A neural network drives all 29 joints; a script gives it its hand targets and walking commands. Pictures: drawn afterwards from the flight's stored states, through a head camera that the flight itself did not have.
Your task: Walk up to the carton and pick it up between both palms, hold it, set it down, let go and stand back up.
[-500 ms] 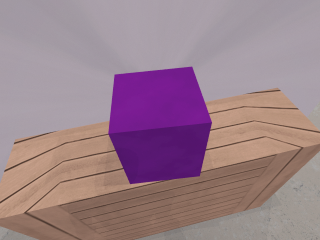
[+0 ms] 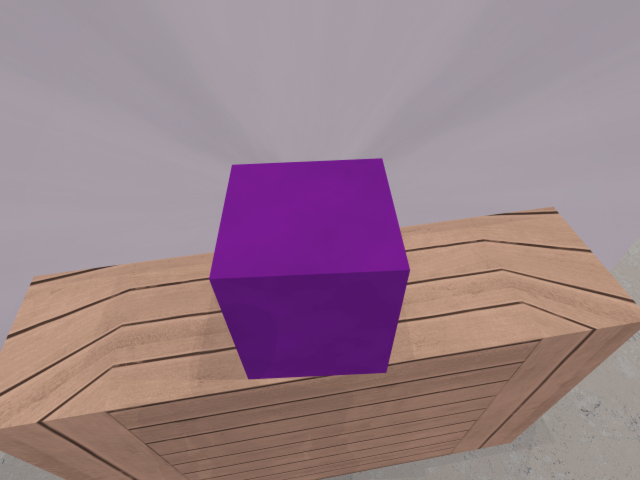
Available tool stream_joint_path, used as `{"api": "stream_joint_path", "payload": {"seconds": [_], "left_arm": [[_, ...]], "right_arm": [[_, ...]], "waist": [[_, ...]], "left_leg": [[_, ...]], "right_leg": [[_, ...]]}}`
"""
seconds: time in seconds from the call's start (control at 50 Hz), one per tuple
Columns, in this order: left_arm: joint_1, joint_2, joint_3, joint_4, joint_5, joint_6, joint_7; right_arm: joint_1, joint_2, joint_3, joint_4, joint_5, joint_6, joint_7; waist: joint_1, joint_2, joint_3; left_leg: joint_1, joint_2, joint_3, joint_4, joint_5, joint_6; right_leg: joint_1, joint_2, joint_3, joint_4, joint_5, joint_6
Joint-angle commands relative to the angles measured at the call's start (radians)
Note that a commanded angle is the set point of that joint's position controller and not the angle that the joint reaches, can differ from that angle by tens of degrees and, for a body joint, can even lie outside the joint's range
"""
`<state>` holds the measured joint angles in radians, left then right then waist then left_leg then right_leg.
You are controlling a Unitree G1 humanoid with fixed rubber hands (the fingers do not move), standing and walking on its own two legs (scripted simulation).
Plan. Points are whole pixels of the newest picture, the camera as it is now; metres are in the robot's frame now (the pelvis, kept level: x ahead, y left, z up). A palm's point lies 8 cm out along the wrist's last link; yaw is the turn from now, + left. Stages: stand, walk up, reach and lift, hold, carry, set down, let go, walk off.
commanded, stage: walk up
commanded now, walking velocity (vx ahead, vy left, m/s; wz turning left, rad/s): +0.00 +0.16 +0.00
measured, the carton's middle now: (312, 273) +0.41 +0.04 +0.03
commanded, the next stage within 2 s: stand in 1.66 s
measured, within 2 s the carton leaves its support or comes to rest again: neither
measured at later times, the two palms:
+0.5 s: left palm out of the picture -0.02 +0.31 -0.16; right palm out of the picture +0.03 -0.11 -0.13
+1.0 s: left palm out of the picture +0.00 +0.28 -0.15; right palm out of the picture -0.01 -0.11 -0.15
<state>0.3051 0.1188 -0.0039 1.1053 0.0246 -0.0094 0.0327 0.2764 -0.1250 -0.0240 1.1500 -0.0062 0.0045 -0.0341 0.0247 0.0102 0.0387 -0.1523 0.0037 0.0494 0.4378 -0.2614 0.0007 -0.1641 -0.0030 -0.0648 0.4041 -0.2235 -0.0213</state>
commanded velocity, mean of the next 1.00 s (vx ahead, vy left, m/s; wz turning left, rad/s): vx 0.03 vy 0.01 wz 0.00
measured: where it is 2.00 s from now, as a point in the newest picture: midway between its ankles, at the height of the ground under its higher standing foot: outside the picture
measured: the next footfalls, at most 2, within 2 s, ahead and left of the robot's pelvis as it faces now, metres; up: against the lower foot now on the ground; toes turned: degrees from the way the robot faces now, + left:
left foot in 0.26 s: -0.01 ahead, +0.21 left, +0.00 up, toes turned +3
right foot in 0.60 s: +0.02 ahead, -0.02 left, +0.00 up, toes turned +0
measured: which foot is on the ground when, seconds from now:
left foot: up 0.00-0.24, down 0.26-1.00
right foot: down 0.00-0.28, up 0.30-0.58, down 0.60-1.00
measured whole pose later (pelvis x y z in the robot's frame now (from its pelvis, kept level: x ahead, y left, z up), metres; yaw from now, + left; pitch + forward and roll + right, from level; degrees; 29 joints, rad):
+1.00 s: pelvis +0.02 +0.09 +0.00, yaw +0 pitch -2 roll +0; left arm 0.31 0.10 -0.01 1.17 0.01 -0.02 0.03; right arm 0.32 -0.11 0.00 1.17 -0.01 -0.01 -0.03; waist -0.01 0.00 0.04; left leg -0.13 0.01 0.09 0.37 -0.22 0.01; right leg -0.10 0.00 -0.07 0.36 -0.23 -0.02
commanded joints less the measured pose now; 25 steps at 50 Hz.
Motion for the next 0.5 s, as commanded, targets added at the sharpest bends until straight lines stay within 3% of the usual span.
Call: {"api": "stream_joint_path", "payload": {"seconds": [0.0, 0.02, 0.04, 0.06, 0.08, 0.1, 0.12, 0.16, 0.18, 0.2, 0.22, 0.24, 0.26, 0.28, 0.3, 0.32, 0.34, 0.4, 0.48], "left_arm": [[0.205, 0.260, 0.081, -0.010, 0.019, 0.011, 0.053], [0.181, 0.226, 0.080, -0.017, 0.020, 0.009, 0.054], [0.135, 0.201, 0.078, -0.028, 0.021, 0.007, 0.054], [0.175, 0.204, 0.086, 0.006, 0.002, 0.007, 0.036], [0.105, 0.196, 0.086, -0.012, -0.003, 0.012, 0.031], [0.045, 0.114, 0.057, -0.014, -0.017, 0.004, 0.020], [0.032, 0.101, 0.056, -0.019, -0.011, -0.001, 0.015], [0.077, 0.148, 0.067, 0.002, 0.008, -0.009, 0.017], [0.048, 0.127, 0.052, 0.001, 0.003, -0.003, 0.021], [0.110, 0.173, 0.070, 0.016, 0.002, -0.004, 0.011], [0.145, 0.185, 0.069, 0.027, -0.002, -0.006, 0.001], [0.180, 0.146, 0.056, 0.028, 0.001, -0.006, -0.004], [0.224, 0.051, 0.031, 0.014, -0.002, 0.006, -0.004], [0.200, 0.035, 0.031, 0.015, -0.020, 0.031, 0.007], [0.127, 0.087, 0.035, 0.002, -0.016, 0.043, 0.006], [0.091, 0.102, 0.042, 0.000, -0.008, 0.047, -0.001], [0.122, 0.081, 0.039, 0.017, -0.010, 0.047, -0.006], [0.173, 0.054, 0.031, 0.045, 0.002, 0.044, -0.005], [0.106, 0.059, 0.026, 0.023, -0.013, 0.035, 0.007]], "right_arm": [[-0.023, -0.146, -0.056, -0.089, -0.024, 0.042, 0.005], [-0.058, -0.110, -0.053, -0.111, -0.029, 0.042, 0.014], [-0.072, -0.093, -0.054, -0.120, -0.033, 0.040, 0.023], [0.022, -0.074, -0.051, -0.104, -0.055, 0.032, 0.054], [0.022, -0.073, -0.051, -0.113, -0.059, 0.032, 0.069], [0.056, -0.029, -0.033, -0.115, -0.030, 0.011, 0.078], [0.033, -0.051, -0.036, -0.118, -0.021, -0.002, 0.075], [-0.010, -0.053, -0.036, -0.119, -0.013, -0.016, 0.052], [-0.026, -0.034, -0.029, -0.107, 0.010, -0.015, 0.025], [0.009, -0.070, -0.034, -0.105, 0.016, -0.029, 0.007], [0.101, -0.089, -0.038, -0.073, 0.019, -0.037, -0.009], [0.193, -0.117, -0.035, -0.059, 0.005, -0.046, -0.014], [0.192, -0.181, -0.030, -0.082, -0.001, -0.044, -0.013], [0.118, -0.217, -0.033, -0.077, -0.001, -0.027, -0.010], [0.016, -0.164, -0.027, -0.110, -0.011, -0.019, 0.001], [-0.013, -0.126, -0.011, -0.124, -0.013, -0.025, 0.006], [-0.003, -0.128, -0.006, -0.121, -0.021, -0.028, 0.003], [0.043, -0.097, 0.002, -0.100, -0.003, -0.044, -0.001], [0.029, -0.084, 0.018, -0.090, -0.014, -0.046, -0.007]], "waist": [[0.074, -0.152, 0.036], [0.060, -0.133, 0.023], [0.038, -0.123, 0.017], [-0.007, -0.183, -0.080], [-0.022, -0.242, -0.012], [-0.066, -0.370, -0.018], [-0.052, -0.335, 0.018], [-0.020, -0.231, 0.072], [-0.028, -0.130, 0.133], [-0.026, -0.059, 0.070], [-0.030, -0.090, -0.003], [-0.038, -0.054, -0.071], [-0.008, 0.164, -0.086], [-0.028, 0.309, -0.047], [-0.021, 0.251, 0.075], [-0.017, 0.168, 0.123], [-0.003, 0.168, 0.112], [0.008, 0.133, 0.010], [-0.002, 0.148, -0.003]], "left_leg": [[-0.357, 0.046, -0.044, 0.500, -0.238, -0.022], [-0.344, 0.053, -0.073, 0.570, -0.207, -0.024], [-0.343, 0.059, -0.095, 0.605, -0.153, -0.028], [-0.328, 0.080, -0.088, 0.572, -0.135, -0.025], [-0.317, 0.058, -0.035, 0.593, -0.079, -0.052], [-0.171, 0.039, 0.029, 0.413, -0.138, -0.053], [-0.137, 0.010, 0.062, 0.327, -0.158, -0.058], [-0.177, -0.025, 0.118, 0.149, -0.167, -0.077], [-0.163, -0.014, 0.063, -0.066, 0.049, -0.054], [-0.083, -0.028, 0.085, -0.185, 0.223, -0.059], [0.067, 0.005, 0.075, -0.197, 0.294, -0.056], [0.230, 0.127, -0.057, -0.192, 0.306, -0.059], [0.215, 0.340, -0.266, -0.192, 0.422, -0.040], [-0.045, 0.353, -0.275, -0.236, 0.073, 0.074], [-0.131, 0.279, -0.263, -0.299, -0.121, 0.069], [-0.079, 0.226, -0.206, -0.289, -0.048, 0.038], [-0.061, 0.213, -0.163, -0.253, 0.104, 0.033], [-0.008, 0.211, -0.123, -0.191, 0.345, 0.078], [-0.010, 0.216, -0.120, -0.162, 0.340, 0.137]], "right_leg": [[0.042, -0.522, 0.517, -0.167, 0.211, -0.238], [-0.011, -0.469, 0.433, -0.177, 0.162, -0.221], [-0.047, -0.402, 0.344, -0.174, 0.102, -0.178], [-0.025, -0.345, 0.348, -0.243, -0.507, -0.094], [-0.106, -0.316, 0.301, -0.289, -0.469, -0.042], [-0.181, -0.183, 0.152, -0.306, -0.439, -0.021], [-0.211, -0.146, 0.099, -0.287, -0.372, -0.024], [-0.112, -0.148, 0.075, -0.208, -0.261, -0.063], [-0.048, -0.108, 0.038, -0.073, 0.247, -0.084], [0.016, -0.112, 0.031, 0.013, 0.451, -0.070], [-0.034, -0.138, 0.053, 0.042, 0.389, -0.047], [-0.153, -0.136, 0.066, 0.074, 0.106, -0.009], [-0.225, -0.084, 0.023, 0.153, -0.275, 0.042], [-0.095, -0.089, 0.043, 0.172, -0.324, 0.034], [-0.111, -0.083, 0.055, 0.210, -0.270, 0.032], [-0.193, -0.054, 0.045, 0.243, -0.227, 0.026], [-0.211, -0.044, 0.039, 0.285, -0.206, 0.025], [-0.152, -0.043, 0.040, 0.342, -0.182, 0.027], [-0.116, -0.047, 0.043, 0.233, -0.180, 0.024]]}}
